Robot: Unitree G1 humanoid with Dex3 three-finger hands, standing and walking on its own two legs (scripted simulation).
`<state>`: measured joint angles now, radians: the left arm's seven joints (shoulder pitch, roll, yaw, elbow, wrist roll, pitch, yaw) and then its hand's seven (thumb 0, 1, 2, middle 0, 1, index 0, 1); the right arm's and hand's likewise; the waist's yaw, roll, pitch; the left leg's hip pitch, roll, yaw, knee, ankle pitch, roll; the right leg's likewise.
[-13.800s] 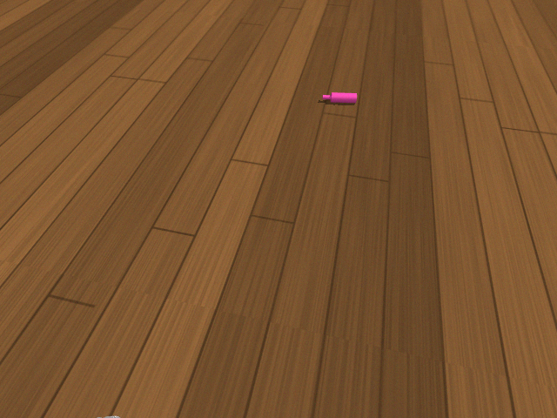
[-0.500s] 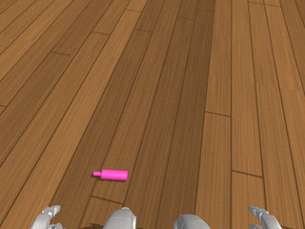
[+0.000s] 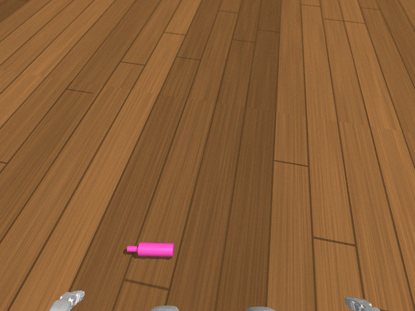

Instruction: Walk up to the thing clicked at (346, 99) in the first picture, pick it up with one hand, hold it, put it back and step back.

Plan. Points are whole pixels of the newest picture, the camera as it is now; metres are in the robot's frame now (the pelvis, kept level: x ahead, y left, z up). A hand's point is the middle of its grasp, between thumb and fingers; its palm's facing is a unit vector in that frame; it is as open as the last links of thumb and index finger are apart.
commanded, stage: walk up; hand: left
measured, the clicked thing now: (150, 249) +0.41 +0.26 -0.74
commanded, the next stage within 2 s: stand in 1.28 s
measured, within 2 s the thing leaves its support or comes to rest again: neither
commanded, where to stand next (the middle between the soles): +0.03 +0.00 m, yaw +1 degrees
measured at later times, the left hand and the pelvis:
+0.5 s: hand out of the picture +0.04 +0.25 -0.14, palm faces +0.01 -0.94 -0.34, open 7.4 cm; pelvis -0.02 -0.01 +0.01, yaw +0 degrees
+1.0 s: hand out of the picture +0.09 +0.24 -0.14, palm faces +0.00 -0.94 -0.33, open 7.4 cm; pelvis +0.00 -0.01 +0.02, yaw +0 degrees
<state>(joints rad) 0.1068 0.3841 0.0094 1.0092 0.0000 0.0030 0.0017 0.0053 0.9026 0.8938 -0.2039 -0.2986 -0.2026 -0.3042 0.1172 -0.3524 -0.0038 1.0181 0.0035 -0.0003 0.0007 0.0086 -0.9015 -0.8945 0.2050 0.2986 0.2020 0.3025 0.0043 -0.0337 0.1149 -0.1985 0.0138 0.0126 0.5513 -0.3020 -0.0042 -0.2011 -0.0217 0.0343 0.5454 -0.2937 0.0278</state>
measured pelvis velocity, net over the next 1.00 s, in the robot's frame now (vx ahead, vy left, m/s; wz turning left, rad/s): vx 0.00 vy -0.01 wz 0.00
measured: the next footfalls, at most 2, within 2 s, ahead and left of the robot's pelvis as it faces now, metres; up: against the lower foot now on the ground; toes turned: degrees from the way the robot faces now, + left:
none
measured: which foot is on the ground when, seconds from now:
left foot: down 0.00-1.00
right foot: down 0.00-1.00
